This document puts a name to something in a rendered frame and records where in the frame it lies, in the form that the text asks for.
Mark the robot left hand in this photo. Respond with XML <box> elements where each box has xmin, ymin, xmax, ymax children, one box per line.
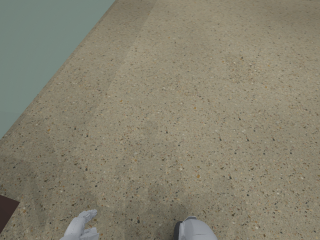
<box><xmin>64</xmin><ymin>209</ymin><xmax>99</xmax><ymax>240</ymax></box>

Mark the cupboard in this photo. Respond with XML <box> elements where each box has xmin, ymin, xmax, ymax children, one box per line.
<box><xmin>0</xmin><ymin>195</ymin><xmax>20</xmax><ymax>234</ymax></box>

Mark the right robot foot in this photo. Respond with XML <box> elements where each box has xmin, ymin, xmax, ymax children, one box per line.
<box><xmin>173</xmin><ymin>221</ymin><xmax>183</xmax><ymax>240</ymax></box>

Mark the right robot thigh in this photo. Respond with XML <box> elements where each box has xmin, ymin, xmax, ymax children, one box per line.
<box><xmin>179</xmin><ymin>219</ymin><xmax>218</xmax><ymax>240</ymax></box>

